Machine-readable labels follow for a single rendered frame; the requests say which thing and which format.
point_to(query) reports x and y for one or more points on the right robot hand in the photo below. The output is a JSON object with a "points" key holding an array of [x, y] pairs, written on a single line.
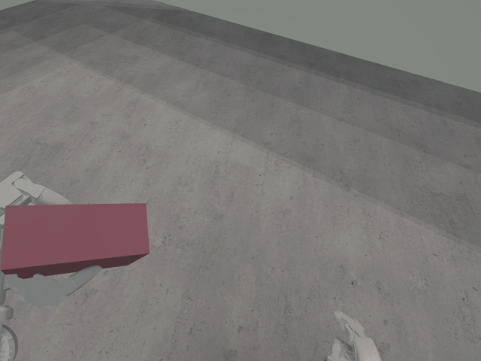
{"points": [[363, 348]]}

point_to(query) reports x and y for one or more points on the left robot forearm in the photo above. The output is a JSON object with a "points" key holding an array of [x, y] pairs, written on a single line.
{"points": [[8, 339]]}

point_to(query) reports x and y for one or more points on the left robot hand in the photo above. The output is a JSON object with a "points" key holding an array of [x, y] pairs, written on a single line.
{"points": [[40, 290]]}

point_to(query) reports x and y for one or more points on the sponge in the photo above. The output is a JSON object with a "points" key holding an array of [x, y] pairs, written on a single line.
{"points": [[60, 239]]}

